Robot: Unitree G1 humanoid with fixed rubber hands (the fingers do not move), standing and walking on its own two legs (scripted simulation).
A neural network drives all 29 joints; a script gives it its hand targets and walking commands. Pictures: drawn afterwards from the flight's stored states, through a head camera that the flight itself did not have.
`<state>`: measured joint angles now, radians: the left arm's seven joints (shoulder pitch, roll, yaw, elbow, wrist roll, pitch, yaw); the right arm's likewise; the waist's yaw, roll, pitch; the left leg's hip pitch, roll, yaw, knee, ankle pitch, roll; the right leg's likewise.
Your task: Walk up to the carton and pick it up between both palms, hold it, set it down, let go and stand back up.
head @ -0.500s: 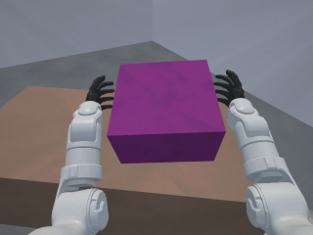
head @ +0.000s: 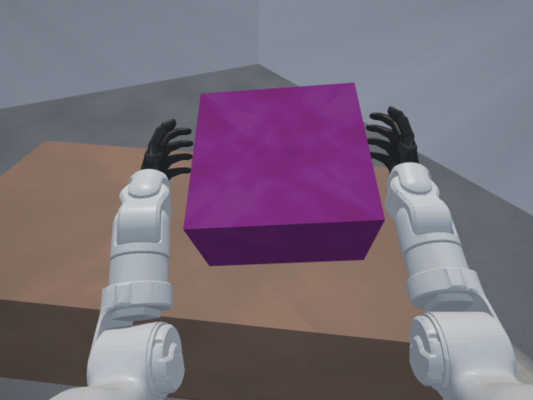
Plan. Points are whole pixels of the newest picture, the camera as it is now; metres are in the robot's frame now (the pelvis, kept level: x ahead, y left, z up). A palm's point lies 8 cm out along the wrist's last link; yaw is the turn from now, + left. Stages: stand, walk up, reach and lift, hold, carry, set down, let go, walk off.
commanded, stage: set down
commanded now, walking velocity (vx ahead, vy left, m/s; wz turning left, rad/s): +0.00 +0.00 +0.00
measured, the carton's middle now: (281, 175) +0.44 +0.00 +0.15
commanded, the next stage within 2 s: none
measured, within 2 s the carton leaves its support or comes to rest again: neither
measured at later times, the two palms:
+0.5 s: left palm (167, 207) +0.38 +0.19 +0.13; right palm (381, 192) +0.39 -0.16 +0.15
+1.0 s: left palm (176, 207) +0.40 +0.18 +0.10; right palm (380, 198) +0.41 -0.17 +0.13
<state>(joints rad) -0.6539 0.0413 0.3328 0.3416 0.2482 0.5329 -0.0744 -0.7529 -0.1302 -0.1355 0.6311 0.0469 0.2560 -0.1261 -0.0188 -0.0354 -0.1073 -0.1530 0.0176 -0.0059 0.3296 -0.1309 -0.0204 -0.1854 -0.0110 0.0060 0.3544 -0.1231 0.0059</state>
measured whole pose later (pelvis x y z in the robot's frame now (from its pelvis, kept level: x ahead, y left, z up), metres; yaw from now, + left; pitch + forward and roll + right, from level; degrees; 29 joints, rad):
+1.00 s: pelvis +0.03 +0.00 +0.00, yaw +0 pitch -1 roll +1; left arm -0.52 -0.02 0.35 0.40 0.28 0.27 -0.04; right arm -0.57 -0.04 -0.20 0.63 -0.04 -0.06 -0.11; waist -0.02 -0.06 0.01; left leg -0.13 0.02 -0.01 0.31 -0.16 -0.03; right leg -0.17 -0.01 0.00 0.35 -0.17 0.00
